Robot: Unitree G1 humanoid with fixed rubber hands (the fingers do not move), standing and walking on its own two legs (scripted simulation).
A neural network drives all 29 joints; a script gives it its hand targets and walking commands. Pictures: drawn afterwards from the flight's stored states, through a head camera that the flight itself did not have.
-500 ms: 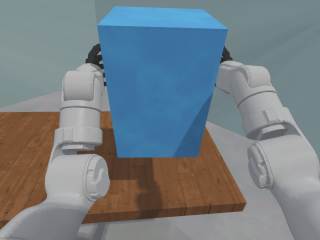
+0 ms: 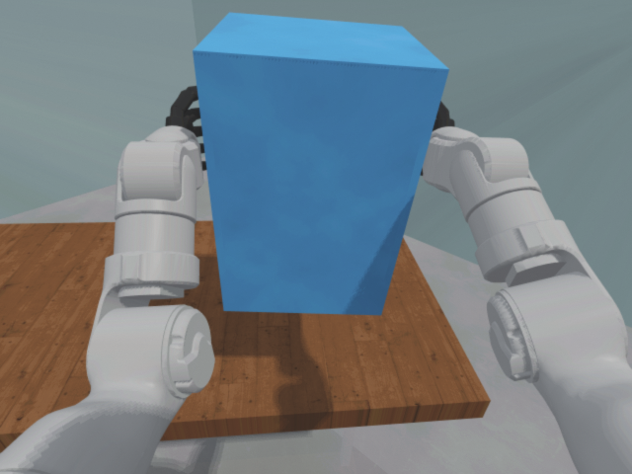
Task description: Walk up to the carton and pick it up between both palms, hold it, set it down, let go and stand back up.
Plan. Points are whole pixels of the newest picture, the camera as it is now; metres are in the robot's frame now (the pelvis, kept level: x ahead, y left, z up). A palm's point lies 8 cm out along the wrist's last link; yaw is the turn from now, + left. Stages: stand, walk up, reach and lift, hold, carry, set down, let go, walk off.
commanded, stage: hold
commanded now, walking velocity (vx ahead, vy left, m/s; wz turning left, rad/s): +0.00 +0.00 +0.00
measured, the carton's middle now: (310, 173) +0.37 +0.02 +0.29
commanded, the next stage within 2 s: none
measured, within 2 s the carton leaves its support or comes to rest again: neither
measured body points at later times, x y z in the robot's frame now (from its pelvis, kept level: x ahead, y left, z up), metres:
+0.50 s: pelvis +0.00 +0.00 +0.00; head -0.10 +0.03 +0.44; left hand +0.38 +0.17 +0.32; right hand +0.38 -0.13 +0.33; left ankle +0.05 +0.15 -0.74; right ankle -0.03 -0.12 -0.74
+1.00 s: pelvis +0.00 +0.00 +0.00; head -0.10 +0.02 +0.44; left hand +0.38 +0.16 +0.33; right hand +0.39 -0.13 +0.33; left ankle +0.05 +0.15 -0.74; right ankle -0.03 -0.12 -0.74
